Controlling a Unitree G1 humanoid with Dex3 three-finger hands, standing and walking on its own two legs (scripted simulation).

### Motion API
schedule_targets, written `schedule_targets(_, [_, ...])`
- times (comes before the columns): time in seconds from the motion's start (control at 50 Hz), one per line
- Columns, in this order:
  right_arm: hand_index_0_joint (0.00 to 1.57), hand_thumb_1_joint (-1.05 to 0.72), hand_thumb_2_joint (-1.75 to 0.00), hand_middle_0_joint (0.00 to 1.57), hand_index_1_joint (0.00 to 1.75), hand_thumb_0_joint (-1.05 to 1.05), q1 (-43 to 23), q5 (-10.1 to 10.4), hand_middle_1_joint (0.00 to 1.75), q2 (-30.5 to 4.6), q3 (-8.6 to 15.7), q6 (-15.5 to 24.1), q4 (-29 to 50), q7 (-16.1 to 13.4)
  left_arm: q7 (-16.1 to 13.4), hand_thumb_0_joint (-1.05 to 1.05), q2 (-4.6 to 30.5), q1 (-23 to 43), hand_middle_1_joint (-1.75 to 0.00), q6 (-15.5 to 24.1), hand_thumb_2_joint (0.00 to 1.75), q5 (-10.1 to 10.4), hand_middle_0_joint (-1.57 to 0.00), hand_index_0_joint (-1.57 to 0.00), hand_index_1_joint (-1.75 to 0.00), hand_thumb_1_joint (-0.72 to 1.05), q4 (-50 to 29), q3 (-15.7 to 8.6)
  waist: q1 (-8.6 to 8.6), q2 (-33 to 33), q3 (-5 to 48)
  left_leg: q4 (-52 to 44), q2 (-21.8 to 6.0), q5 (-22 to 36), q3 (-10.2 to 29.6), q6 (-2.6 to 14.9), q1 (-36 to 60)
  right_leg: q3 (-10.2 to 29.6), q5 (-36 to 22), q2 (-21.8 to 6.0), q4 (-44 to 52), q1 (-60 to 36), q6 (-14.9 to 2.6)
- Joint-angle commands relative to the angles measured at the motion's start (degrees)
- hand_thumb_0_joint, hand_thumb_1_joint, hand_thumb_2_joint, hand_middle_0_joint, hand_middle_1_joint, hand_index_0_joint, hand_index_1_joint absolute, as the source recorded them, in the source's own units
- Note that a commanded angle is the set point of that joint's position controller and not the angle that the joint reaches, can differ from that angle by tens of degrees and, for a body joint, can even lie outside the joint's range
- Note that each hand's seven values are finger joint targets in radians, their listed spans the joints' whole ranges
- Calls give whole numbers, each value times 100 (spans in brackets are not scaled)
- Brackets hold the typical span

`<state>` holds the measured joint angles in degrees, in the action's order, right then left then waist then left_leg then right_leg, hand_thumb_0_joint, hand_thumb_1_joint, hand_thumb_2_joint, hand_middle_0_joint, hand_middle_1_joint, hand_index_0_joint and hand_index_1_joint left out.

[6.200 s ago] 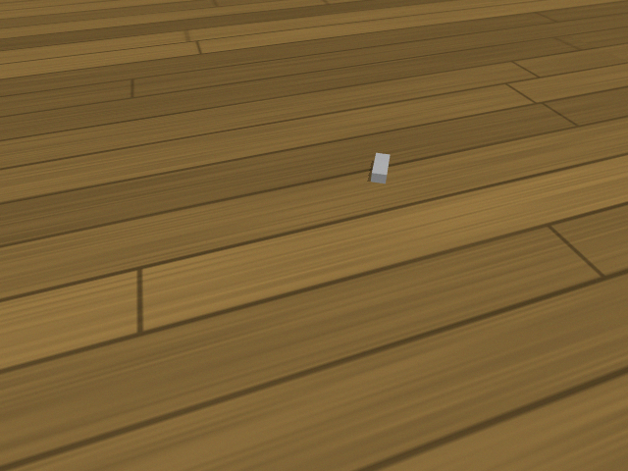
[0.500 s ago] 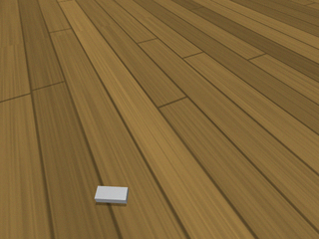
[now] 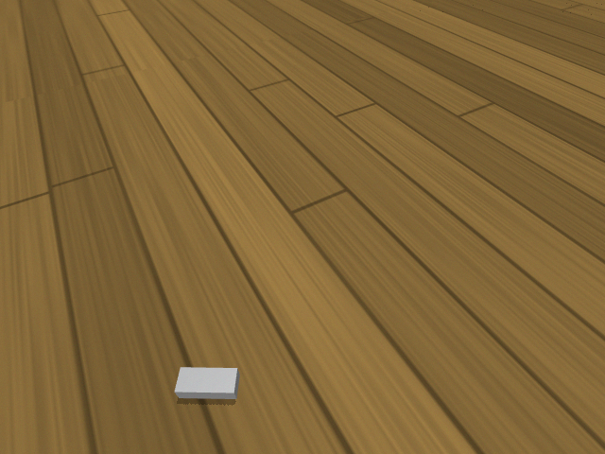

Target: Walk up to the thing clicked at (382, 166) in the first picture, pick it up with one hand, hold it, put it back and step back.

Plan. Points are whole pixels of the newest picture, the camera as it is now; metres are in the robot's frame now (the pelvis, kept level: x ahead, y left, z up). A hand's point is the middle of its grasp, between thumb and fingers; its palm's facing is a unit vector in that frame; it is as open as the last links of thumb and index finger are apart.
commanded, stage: walk up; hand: left
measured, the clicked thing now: (208, 383) +0.50 +0.34 -0.75
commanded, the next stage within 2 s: stand in 0.84 s
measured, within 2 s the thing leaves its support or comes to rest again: neither
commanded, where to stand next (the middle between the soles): +0.10 +0.01 m, yaw -1 degrees
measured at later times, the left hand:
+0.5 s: hand out of the picture +0.09 +0.26 -0.15, palm faces -0.01 -0.94 -0.35, open 7.4 cm
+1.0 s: hand out of the picture +0.08 +0.26 -0.15, palm faces -0.01 -0.94 -0.34, open 7.4 cm
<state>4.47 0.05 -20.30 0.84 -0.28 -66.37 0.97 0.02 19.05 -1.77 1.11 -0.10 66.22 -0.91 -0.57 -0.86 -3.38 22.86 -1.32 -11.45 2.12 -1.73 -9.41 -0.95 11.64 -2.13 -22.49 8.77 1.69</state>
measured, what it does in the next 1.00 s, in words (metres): stands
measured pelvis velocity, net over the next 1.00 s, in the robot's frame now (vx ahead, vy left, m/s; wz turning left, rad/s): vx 0.01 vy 0.01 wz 0.00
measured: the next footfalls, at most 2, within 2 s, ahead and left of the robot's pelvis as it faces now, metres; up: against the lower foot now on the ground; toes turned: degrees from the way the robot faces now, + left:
none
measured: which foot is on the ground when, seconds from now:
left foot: down 0.00-1.00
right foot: down 0.00-1.00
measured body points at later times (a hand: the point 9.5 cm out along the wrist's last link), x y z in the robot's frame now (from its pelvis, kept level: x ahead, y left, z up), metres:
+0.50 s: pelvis +0.00 +0.01 +0.00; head +0.01 +0.01 +0.45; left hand +0.09 +0.31 -0.13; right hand +0.08 -0.29 -0.13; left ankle +0.01 +0.14 -0.74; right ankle +0.01 -0.14 -0.74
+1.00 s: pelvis +0.01 +0.01 +0.00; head +0.02 +0.00 +0.45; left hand +0.08 +0.31 -0.13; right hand +0.09 -0.29 -0.13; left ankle +0.01 +0.14 -0.74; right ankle +0.01 -0.14 -0.74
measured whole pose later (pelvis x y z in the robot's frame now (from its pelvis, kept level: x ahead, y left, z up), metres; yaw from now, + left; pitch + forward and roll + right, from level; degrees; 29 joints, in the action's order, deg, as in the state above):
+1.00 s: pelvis +0.01 +0.01 +0.00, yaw +0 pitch -2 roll +0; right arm 4.6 -0.7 -19.7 0.6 0.5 -65.1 0.8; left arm 0.3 19.6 -5.1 0.4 -0.6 65.8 -0.7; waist 0.0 -0.2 -3.1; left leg 19.5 -0.6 -10.1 2.0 -1.2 -7.4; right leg -0.9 10.4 -2.9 -19.3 6.7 2.3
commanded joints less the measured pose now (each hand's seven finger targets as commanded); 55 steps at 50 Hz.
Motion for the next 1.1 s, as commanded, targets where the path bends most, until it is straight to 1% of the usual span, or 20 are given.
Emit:
schedule_targets(0.0, [20, -90, -90, 20, 30, 0, -357, -9, 30, -1158, 201, 116, 380, -85, -85, 0, 1320, 289, -30, 101, 90, -13, -20, -20, -30, 90, -301, -253, 65, -30, 598, -406, -521, 952, 297, 230, 5, 361, -834, -565, 368, -321, -235])
schedule_targets(0.06, [20, -90, -90, 20, 30, 0, -366, -17, 30, -1161, 198, 126, 421, -85, -76, 0, 1313, 310, -30, 96, 90, -25, -20, -20, -30, 90, -335, -253, 61, -11, 595, -422, -527, 894, 297, 254, -17, 366, -822, -547, 426, -351, -213])
schedule_targets(0.1, [20, -90, -90, 20, 30, 0, -306, -20, 30, -1123, 197, 133, 388, -91, -70, 0, 1305, 408, -30, 86, 90, -29, -20, -20, -30, 90, -331, -261, 27, 18, 566, -501, -529, 825, 299, 222, -84, 371, -756, -537, 402, -366, -227])
schedule_targets(0.2, [20, -90, -90, 20, 30, 0, -394, -39, 30, -1206, 218, 157, 443, -96, -47, 0, 1287, 386, -30, 62, 90, -44, -20, -20, -30, 90, -334, -246, 53, -92, 533, -661, -553, 544, 386, 251, -190, 343, -691, -493, 375, -421, -202])
schedule_targets(0.22, [20, -90, -90, 20, 30, 0, -417, -36, 30, -1179, 207, 165, 473, -90, -43, 0, 1270, 319, -30, 67, 90, -43, -20, -20, -30, 90, -329, -246, 81, -74, 558, -637, -565, 613, 373, 264, -122, 338, -696, -490, 388, -393, -191])
schedule_targets(0.32, [20, -90, -90, 20, 30, 0, -298, -29, 30, -1155, 222, 164, 472, -90, -40, 0, 1273, 356, -30, 88, 90, -52, -20, -20, -30, 90, -354, -244, 36, 82, 792, -512, -538, 972, 283, 257, 109, 359, -904, -544, 396, -482, -196])
schedule_targets(0.36, [20, -90, -90, 20, 30, 0, -305, -28, 30, -1151, 218, 154, 490, -91, -47, 0, 1267, 344, -30, 87, 90, -47, -20, -20, -30, 90, -346, -237, 29, 51, 730, -525, -525, 997, 284, 251, 76, 335, -920, -530, 434, -483, -172])
schedule_targets(0.4, [20, -90, -90, 20, 30, 0, -311, -30, 30, -1166, 224, 142, 509, -91, -50, 0, 1276, 289, -30, 88, 90, -49, -20, -20, -30, 90, -362, -240, 37, 71, 755, -491, -521, 958, 260, 264, 138, 336, -934, -553, 448, -468, -173])
schedule_targets(0.44, [20, -90, -90, 20, 30, 0, -259, -30, 30, -1136, 226, 129, 471, -93, -50, 0, 1274, 342, -30, 81, 90, -47, -20, -20, -30, 90, -345, -235, 14, 84, 627, -552, -495, 835, 285, 243, 77, 349, -787, -552, 452, -418, -181])
schedule_targets(0.5, [20, -90, -90, 20, 30, 0, -337, -31, 30, -1128, 222, 122, 497, -84, -52, 0, 1261, 208, -30, 76, 90, -50, -20, -20, -30, 90, -309, -228, 49, 31, 517, -587, -513, 696, 339, 264, 60, 318, -629, -511, 522, -317, -169])
schedule_targets(0.62, [20, -90, -90, 20, 30, 0, -276, -41, 30, -1164, 231, 107, 470, -81, -52, 0, 1289, 174, -30, 78, 90, -70, -20, -20, -30, 90, -336, -243, 40, 45, 562, -638, -503, 482, 331, 270, 46, 341, -595, -536, 537, -368, -176])
schedule_targets(0.78, [20, -90, -90, 20, 30, 0, -274, -31, 30, -1108, 222, 101, 487, -83, -61, 0, 1262, 72, -30, 90, 90, -55, -20, -20, -30, 90, -335, -231, 55, 37, 500, -619, -475, 652, 332, 253, 102, 339, -693, -527, 585, -331, -163])
schedule_targets(0.8, [20, -90, -90, 20, 30, 0, -286, -31, 30, -1114, 223, 98, 500, -79, -63, 0, 1268, 61, -30, 95, 90, -58, -20, -20, -30, 90, -324, -235, 48, 30, 507, -601, -484, 688, 340, 258, 127, 316, -672, -523, 599, -344, -166])
schedule_targets(0.82, [20, -90, -90, 20, 30, 0, -287, -97, 30, -1161, 207, 148, 513, -97, -57, 0, 1305, -47, -30, 74, 90, -68, -20, -20, -30, 90, -331, -207, 44, 166, 474, -666, -562, 843, 413, 229, 156, 363, -721, -564, 556, -286, -180])
schedule_targets(0.86, [20, -90, -90, 20, 30, 0, -267, -88, 30, -1215, 200, 180, 492, -108, -48, 0, 1267, -72, -30, 57, 90, -58, -20, -20, -30, 90, -337, -205, 63, 29, 413, -707, -556, 755, 436, 212, 46, 355, -647, -563, 578, -360, -169])
schedule_targets(0.88, [20, -90, -90, 20, 30, 0, -353, -86, 30, -1203, 203, 184, 502, -106, -44, 0, 1260, -112, -30, 56, 90, -59, -20, -20, -30, 90, -337, -199, 92, 41, 449, -688, -572, 759, 443, 218, 149, 336, -568, -557, 564, -304, -171])
schedule_targets(0.92, [20, -90, -90, 20, 30, 0, -274, -77, 30, -1191, 196, 190, 504, -109, -42, 0, 1286, -101, -30, 61, 90, -63, -20, -20, -30, 90, -363, -201, 44, 87, 510, -658, -558, 861, 397, 224, 167, 364, -725, -576, 591, -348, -181])
schedule_targets(0.94, [20, -90, -90, 20, 30, 0, -281, -75, 30, -1189, 189, 193, 506, -107, -40, 0, 1302, -91, -30, 66, 90, -56, -20, -20, -30, 90, -375, -200, 57, 53, 546, -657, -566, 937, 402, 214, 199, 353, -749, -583, 572, -382, -185])
schedule_targets(1.02, [20, -90, -90, 20, 30, 0, -252, -69, 30, -1189, 175, 192, 489, -103, -27, 0, 1299, -113, -30, 63, 90, -48, -20, -20, -30, 90, -398, -183, 35, 35, 498, -656, -542, 796, 368, 198, 151, 375, -700, -587, 612, -376, -199])
schedule_targets(1.08, [20, -90, -90, 20, 30, 0, -270, -56, 30, -1200, 170, 198, 493, -96, -28, 0, 1330, -189, -30, 77, 90, -44, -20, -20, -30, 90, -416, -178, 66, 69, 572, -635, -569, 1013, 387, 206, 280, 359, -821, -583, 600, -371, -197])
